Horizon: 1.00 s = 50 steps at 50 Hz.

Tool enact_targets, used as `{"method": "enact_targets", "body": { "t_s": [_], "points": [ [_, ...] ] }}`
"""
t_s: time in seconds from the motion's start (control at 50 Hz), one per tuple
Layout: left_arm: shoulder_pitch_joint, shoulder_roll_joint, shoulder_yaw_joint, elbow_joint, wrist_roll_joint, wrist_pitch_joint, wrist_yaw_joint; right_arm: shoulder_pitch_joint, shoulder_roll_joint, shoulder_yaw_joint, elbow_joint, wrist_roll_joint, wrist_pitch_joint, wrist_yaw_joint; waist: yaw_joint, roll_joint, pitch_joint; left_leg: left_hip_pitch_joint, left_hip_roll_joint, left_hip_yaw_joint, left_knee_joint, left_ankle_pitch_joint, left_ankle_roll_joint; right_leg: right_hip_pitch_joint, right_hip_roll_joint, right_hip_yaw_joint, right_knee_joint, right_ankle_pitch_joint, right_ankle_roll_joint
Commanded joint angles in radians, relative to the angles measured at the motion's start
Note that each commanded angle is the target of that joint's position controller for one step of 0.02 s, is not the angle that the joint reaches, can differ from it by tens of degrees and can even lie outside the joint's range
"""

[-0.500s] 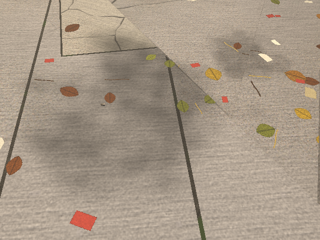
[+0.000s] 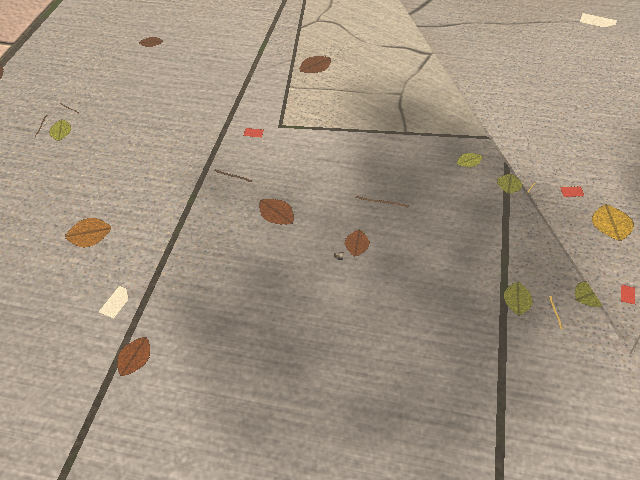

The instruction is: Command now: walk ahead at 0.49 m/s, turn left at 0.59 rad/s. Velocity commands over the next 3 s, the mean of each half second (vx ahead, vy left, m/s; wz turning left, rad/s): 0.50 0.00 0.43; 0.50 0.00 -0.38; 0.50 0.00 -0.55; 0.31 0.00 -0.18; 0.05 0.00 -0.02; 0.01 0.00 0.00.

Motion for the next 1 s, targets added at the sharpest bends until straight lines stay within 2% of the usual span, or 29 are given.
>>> {"method": "enact_targets", "body": {
  "t_s": [0.02,0.06,0.1,0.14,0.2,0.28,0.32,0.34,0.36,0.38,0.4,0.42,0.44,0.46,0.48,0.5,0.52,0.56,0.62,0.72,0.82,0.84,0.88,0.9,0.92,0.94,0.96,0.98,1.0],
  "points": [
    [0.031,0.084,0.024,-0.02,0.0,-0.014,-0.005,0.032,-0.035,-0.015,-0.083,0.005,0.006,0.005,0.0,-0.11,-0.047,-0.18,0.124,-0.028,-0.004,0.056,-0.001,0.164,-0.287,0.264,-0.27,0.021,-0.17],
    [0.039,0.112,0.035,-0.002,-0.008,-0.021,-0.007,-0.015,-0.025,-0.011,-0.118,-0.002,0.017,0.004,-0.001,-0.095,-0.016,-0.229,0.141,-0.025,-0.065,0.092,-0.008,0.149,-0.299,0.199,-0.301,0.085,-0.187],
    [0.054,0.139,0.044,0.009,-0.006,-0.019,-0.005,-0.058,-0.032,-0.01,-0.145,-0.009,0.017,0.006,0.006,-0.079,-0.011,-0.276,0.148,-0.028,-0.14,0.171,-0.019,0.177,-0.308,0.142,-0.309,0.137,-0.193],
    [0.059,0.155,0.048,0.014,-0.005,-0.012,-0.002,-0.101,-0.035,-0.008,-0.163,-0.006,0.01,0.017,0.018,-0.078,-0.009,-0.285,0.145,-0.014,-0.248,0.277,-0.019,0.207,-0.293,0.07,-0.304,0.177,-0.177],
    [0.085,0.175,0.05,0.021,-0.01,0.002,0.002,-0.213,-0.026,0.0,-0.2,-0.007,-0.001,0.04,0.061,-0.075,0.012,-0.25,0.125,0.052,-0.42,0.39,-0.013,0.234,-0.276,-0.021,-0.282,0.185,-0.147],
    [0.138,0.212,0.059,0.039,-0.029,0.027,0.003,-0.314,-0.035,0.0,-0.262,-0.003,0.004,0.063,0.092,-0.087,0.046,-0.25,0.103,0.106,-0.541,0.314,0.014,0.341,-0.318,-0.056,-0.245,0.17,-0.116],
    [0.154,0.227,0.062,0.05,-0.039,0.042,0.004,-0.311,-0.048,-0.007,-0.279,-0.009,0.005,0.068,0.073,-0.097,0.036,-0.185,0.063,0.139,-0.581,0.2,0.048,0.375,-0.335,-0.071,-0.173,0.334,-0.104],
    [0.159,0.235,0.061,0.057,-0.042,0.047,0.004,-0.265,-0.062,-0.016,-0.275,-0.013,0.005,0.065,0.034,-0.111,0.002,-0.087,0.022,0.161,-0.602,0.151,0.07,0.374,-0.337,-0.08,-0.094,0.505,-0.1],
    [0.145,0.233,0.056,0.063,-0.042,0.055,0.005,-0.124,-0.094,-0.039,-0.237,-0.014,0.003,0.061,-0.056,-0.101,-0.067,0.11,-0.028,0.186,-0.677,0.194,0.099,0.339,-0.309,-0.112,0.072,0.639,-0.083],
    [0.156,0.195,0.038,0.061,-0.031,0.054,0.008,0.056,-0.164,-0.074,-0.182,-0.013,0.005,0.047,-0.137,-0.066,-0.165,0.406,-0.031,0.149,-0.677,0.251,0.126,0.18,-0.262,-0.138,0.305,0.578,-0.049],
    [0.225,0.077,-0.004,0.018,0.003,0.037,-0.005,0.162,-0.299,-0.099,-0.166,-0.025,0.006,0.027,-0.108,0.192,-0.296,0.796,0.274,-0.31,-0.697,0.235,0.258,-0.236,-0.137,-0.137,0.73,-0.07,0.017],
    [0.238,0.091,-0.009,0.038,-0.03,0.005,-0.018,0.191,-0.268,-0.081,-0.178,-0.027,-0.003,0.029,-0.114,0.196,-0.477,0.861,0.436,-0.696,-0.888,0.168,0.358,-0.372,-0.036,0.093,0.943,-0.474,0.016],
    [0.124,0.183,0.022,0.015,-0.078,-0.003,-0.022,0.151,-0.199,-0.059,-0.169,-0.037,-0.016,0.04,-0.133,0.071,-0.345,0.756,0.4,-0.539,-0.906,0.204,0.288,-0.452,-0.082,0.156,0.993,-0.406,0.002],
    [0.072,0.163,0.017,-0.007,-0.08,-0.001,-0.02,0.083,-0.171,-0.05,-0.164,-0.034,-0.021,0.042,-0.096,0.067,-0.218,0.6,0.362,-0.364,-0.908,0.274,0.246,-0.459,-0.123,0.143,0.938,-0.318,-0.005],
    [0.063,0.15,0.018,0.002,-0.056,0.008,-0.013,0.003,-0.128,-0.037,-0.165,-0.029,-0.026,0.044,-0.052,0.022,-0.151,0.464,0.313,-0.245,-0.929,0.321,0.211,-0.412,-0.167,0.142,0.867,-0.242,0.001],
    [0.091,0.148,0.026,0.015,-0.045,0.026,-0.009,-0.05,-0.09,-0.028,-0.168,-0.03,-0.034,0.046,-0.013,0.046,-0.114,0.367,0.273,-0.15,-0.967,0.337,0.186,-0.349,-0.192,0.155,0.815,-0.179,0.007],
    [0.128,0.133,0.026,0.03,-0.045,0.044,-0.009,-0.074,-0.079,-0.026,-0.163,-0.034,-0.045,0.046,0.012,0.062,-0.103,0.306,0.253,-0.1,-1.008,0.332,0.174,-0.289,-0.198,0.159,0.799,-0.129,0.014],
    [0.153,0.101,0.026,0.043,-0.046,0.069,-0.005,-0.083,-0.078,-0.03,-0.141,-0.043,-0.067,0.04,0.033,0.041,-0.079,0.273,0.241,-0.012,-1.055,0.414,0.173,-0.283,-0.184,0.167,0.774,-0.063,0.027],
    [0.094,0.08,0.029,0.025,-0.042,0.076,0.0,-0.048,-0.08,-0.035,-0.104,-0.054,-0.074,0.021,0.02,0.025,-0.026,0.307,0.228,0.092,-1.082,0.475,0.154,-0.379,-0.161,0.202,0.668,0.058,0.039],
    [-0.033,0.045,0.017,-0.02,-0.028,0.066,-0.024,-0.024,-0.104,-0.04,-0.068,-0.045,-0.067,-0.001,-0.022,0.017,0.032,0.374,0.229,0.205,-1.114,0.445,0.119,-0.401,-0.134,0.142,0.382,0.25,0.029],
    [-0.159,0.028,0.004,-0.098,-0.027,0.063,-0.057,0.044,-0.129,-0.052,-0.017,-0.028,-0.038,-0.011,-0.069,0.003,0.085,0.541,0.286,0.258,-1.051,0.553,0.111,-0.474,-0.124,0.059,0.254,0.158,-0.013],
    [-0.17,0.03,0.004,-0.113,-0.029,0.062,-0.064,0.042,-0.135,-0.053,-0.013,-0.025,-0.03,-0.013,-0.064,0.008,0.082,0.563,0.292,0.27,-1.022,0.616,0.105,-0.465,-0.115,0.037,0.24,0.114,-0.026],
    [-0.141,0.051,0.015,-0.132,-0.033,0.064,-0.073,0.015,-0.163,-0.059,-0.019,-0.021,-0.015,-0.019,-0.028,0.041,0.034,0.575,0.288,0.301,-0.916,0.929,0.083,-0.352,-0.059,-0.03,0.229,0.019,-0.063],
    [-0.092,0.073,0.027,-0.131,-0.036,0.067,-0.072,0.003,-0.181,-0.062,-0.023,-0.018,-0.008,-0.024,0.006,0.066,-0.01,0.577,0.284,0.31,-0.829,1.102,0.071,-0.266,-0.019,-0.061,0.239,-0.034,-0.086],
    [0.013,0.112,0.047,-0.114,-0.04,0.07,-0.069,-0.014,-0.197,-0.065,-0.027,-0.016,-0.001,-0.027,0.067,0.078,-0.072,0.553,0.272,0.316,-0.681,1.199,0.057,-0.125,0.02,-0.075,0.229,-0.061,-0.114],
    [0.17,0.171,0.079,-0.081,-0.039,0.071,-0.055,-0.037,-0.2,-0.062,-0.033,-0.009,0.0,-0.028,0.157,0.051,-0.156,0.45,0.228,0.334,-0.458,1.122,0.024,0.123,0.055,-0.056,0.143,0.008,-0.154],
    [0.284,0.265,0.107,-0.061,-0.033,0.082,-0.029,-0.015,-0.143,-0.041,-0.054,-0.033,-0.014,-0.026,0.178,-0.106,-0.238,0.176,0.161,0.323,-0.127,0.605,-0.023,0.416,-0.115,0.22,0.119,0.048,-0.218],
    [0.231,0.333,0.112,-0.094,-0.03,0.071,-0.029,0.067,-0.018,-0.001,-0.105,-0.039,-0.052,-0.008,0.057,-0.309,-0.366,-0.233,-0.081,0.142,0.236,-0.224,-0.085,0.718,-0.364,0.853,-0.033,-0.07,-0.447],
    [0.266,0.245,0.088,-0.095,-0.023,0.065,-0.032,-0.047,-0.112,-0.016,-0.122,-0.003,-0.095,0.012,0.14,-0.172,-0.408,-0.344,-0.034,-0.046,0.273,-0.19,-0.051,0.737,-0.365,0.888,-0.133,-0.142,-0.415]
  ]
}}
Next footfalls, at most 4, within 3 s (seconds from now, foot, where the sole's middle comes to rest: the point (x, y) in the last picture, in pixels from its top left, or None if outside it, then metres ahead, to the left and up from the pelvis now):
0.38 left None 0.34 0.20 -0.77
0.96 right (327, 382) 0.68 0.02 -0.77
1.42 left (270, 269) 0.99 0.16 -0.77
1.86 right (390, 238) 1.09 -0.16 -0.77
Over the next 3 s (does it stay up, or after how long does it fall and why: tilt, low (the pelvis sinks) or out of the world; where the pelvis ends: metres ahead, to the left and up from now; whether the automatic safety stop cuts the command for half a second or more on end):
stays up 1.08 -0.02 0.00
